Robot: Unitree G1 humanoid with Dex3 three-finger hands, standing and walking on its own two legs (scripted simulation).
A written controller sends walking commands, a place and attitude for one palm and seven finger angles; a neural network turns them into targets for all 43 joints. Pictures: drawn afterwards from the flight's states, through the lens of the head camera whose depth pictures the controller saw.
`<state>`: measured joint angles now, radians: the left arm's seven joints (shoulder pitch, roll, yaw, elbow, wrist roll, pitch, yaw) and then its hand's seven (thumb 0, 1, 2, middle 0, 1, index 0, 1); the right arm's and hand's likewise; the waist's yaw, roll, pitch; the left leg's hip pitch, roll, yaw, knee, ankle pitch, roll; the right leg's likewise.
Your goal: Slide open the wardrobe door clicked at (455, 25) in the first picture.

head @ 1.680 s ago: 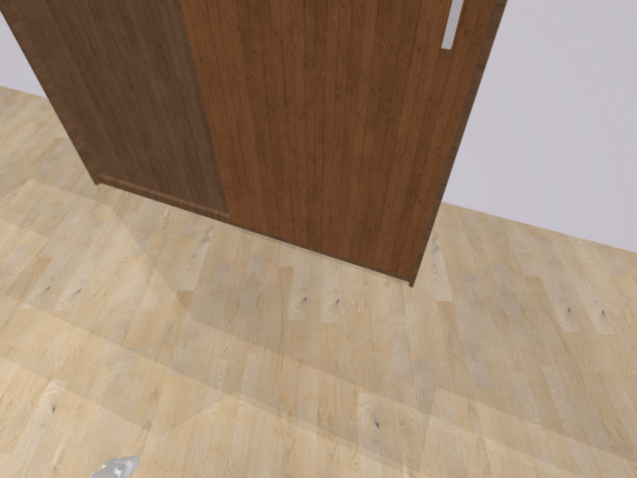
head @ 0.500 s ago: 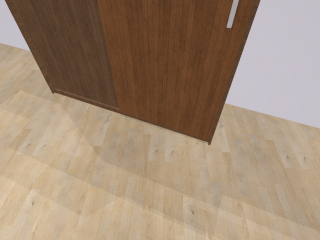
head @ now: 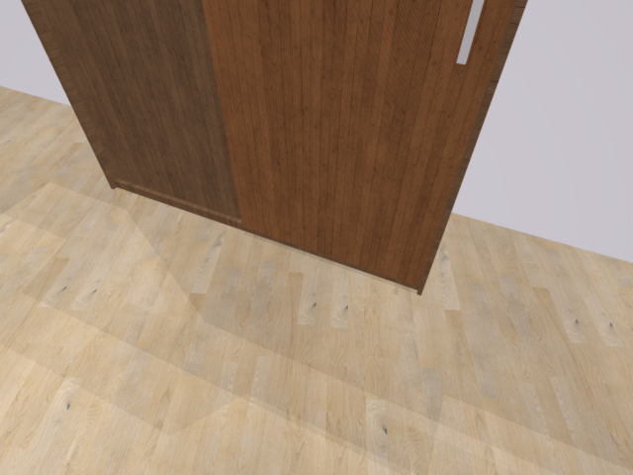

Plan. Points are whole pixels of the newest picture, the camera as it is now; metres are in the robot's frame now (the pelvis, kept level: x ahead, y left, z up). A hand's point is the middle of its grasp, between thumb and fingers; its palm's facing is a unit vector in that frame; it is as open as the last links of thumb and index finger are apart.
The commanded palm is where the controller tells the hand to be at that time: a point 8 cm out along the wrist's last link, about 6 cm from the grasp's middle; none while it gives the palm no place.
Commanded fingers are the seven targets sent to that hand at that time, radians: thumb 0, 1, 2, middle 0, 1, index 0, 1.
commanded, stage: walk to a spot facing it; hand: right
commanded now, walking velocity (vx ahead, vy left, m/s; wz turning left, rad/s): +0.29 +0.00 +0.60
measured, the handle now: out of the picture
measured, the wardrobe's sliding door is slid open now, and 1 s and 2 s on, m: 0.00 0.00 0.00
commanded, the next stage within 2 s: turn to face it in 0.98 s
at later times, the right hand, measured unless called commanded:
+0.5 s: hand out of the picture +0.13 -0.13 -0.17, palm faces -0.18 +0.97 -0.18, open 7.3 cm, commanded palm none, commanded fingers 0.00 -0.90 -0.90 0.20 0.30 0.20 0.30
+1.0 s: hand (375, 299) +0.48 -0.10 -0.17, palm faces -0.49 +0.84 -0.22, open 7.3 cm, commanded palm none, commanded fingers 0.00 -0.90 -0.90 0.20 0.30 0.20 0.30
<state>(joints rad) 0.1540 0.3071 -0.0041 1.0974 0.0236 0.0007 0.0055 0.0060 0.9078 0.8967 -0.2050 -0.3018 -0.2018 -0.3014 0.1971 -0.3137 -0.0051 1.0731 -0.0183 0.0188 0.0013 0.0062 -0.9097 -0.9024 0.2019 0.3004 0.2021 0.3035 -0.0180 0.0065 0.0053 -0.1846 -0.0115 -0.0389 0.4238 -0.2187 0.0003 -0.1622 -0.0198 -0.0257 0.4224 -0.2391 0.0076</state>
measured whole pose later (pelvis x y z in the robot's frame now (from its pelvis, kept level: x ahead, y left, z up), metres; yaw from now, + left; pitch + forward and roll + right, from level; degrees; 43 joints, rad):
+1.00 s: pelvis +0.29 +0.03 +0.00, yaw +33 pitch +0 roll +0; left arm 0.29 0.19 0.04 0.98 0.03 -0.04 0.03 0.00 0.93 0.90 -0.21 -0.30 -0.20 -0.30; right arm 0.17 -0.25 -0.11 0.90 -0.03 0.05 0.03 0.01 -0.92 -0.90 0.19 0.30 0.19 0.30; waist 0.01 0.04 0.07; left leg -0.57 0.08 0.07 1.02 -0.27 -0.05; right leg -0.16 -0.11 -0.31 0.47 -0.29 -0.01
